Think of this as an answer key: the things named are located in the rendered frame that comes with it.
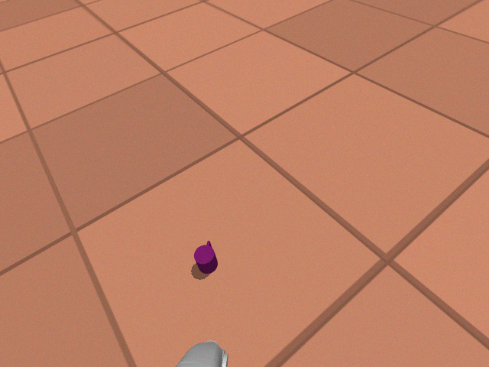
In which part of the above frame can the mug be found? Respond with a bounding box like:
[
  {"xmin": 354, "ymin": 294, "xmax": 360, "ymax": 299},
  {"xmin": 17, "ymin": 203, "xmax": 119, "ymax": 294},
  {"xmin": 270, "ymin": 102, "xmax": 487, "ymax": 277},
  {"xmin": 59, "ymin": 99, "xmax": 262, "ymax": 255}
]
[{"xmin": 194, "ymin": 241, "xmax": 218, "ymax": 274}]

